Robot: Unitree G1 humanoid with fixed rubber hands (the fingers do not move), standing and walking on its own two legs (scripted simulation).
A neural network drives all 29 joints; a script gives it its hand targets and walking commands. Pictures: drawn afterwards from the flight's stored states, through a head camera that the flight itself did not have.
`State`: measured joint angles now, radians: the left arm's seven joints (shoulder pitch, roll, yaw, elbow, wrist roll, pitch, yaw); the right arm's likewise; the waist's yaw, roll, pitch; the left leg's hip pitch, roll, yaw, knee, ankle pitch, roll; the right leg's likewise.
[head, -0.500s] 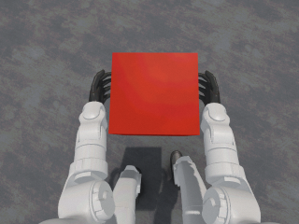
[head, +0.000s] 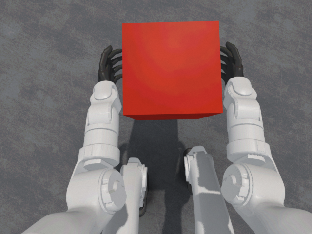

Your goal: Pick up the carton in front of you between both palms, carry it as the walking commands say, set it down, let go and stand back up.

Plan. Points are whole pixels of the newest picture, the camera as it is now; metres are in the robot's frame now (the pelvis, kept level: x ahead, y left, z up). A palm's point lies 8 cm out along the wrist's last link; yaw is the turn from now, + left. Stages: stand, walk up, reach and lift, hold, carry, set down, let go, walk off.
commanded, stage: set down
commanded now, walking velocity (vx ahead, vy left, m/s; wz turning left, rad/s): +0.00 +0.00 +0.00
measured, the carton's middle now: (168, 81) +0.47 -0.05 -0.16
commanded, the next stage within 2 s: none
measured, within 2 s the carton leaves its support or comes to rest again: rests again in 1.58 s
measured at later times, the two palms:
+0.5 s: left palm (122, 83) +0.50 +0.09 -0.23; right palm (215, 81) +0.48 -0.21 -0.25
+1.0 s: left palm (130, 87) +0.52 +0.09 -0.35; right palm (210, 80) +0.51 -0.21 -0.34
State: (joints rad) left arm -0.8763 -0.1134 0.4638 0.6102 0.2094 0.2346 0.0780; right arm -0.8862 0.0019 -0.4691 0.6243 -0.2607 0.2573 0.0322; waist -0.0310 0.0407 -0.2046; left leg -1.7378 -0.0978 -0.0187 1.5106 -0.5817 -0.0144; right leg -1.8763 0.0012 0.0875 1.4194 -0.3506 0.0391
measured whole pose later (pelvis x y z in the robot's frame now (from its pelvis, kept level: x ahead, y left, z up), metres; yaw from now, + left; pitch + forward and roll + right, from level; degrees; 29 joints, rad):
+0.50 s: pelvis -0.03 -0.02 -0.12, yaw +3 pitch +47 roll +6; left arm -1.24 0.06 0.48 0.76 0.14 0.26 0.08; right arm -1.24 -0.11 -0.41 0.73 -0.21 0.31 -0.06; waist -0.03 0.05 0.02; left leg -2.09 -0.11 -0.02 1.92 -0.65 -0.07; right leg -2.27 0.03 0.08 1.81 -0.37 0.01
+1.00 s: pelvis -0.03 +0.00 -0.18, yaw +3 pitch +44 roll +1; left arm -1.38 0.13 0.25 0.86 0.01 0.23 0.19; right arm -1.40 -0.27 -0.38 0.91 -0.07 0.24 -0.01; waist -0.09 0.03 0.22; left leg -2.23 -0.17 -0.03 2.17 -0.71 -0.06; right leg -2.37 -0.02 0.07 2.04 -0.44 0.04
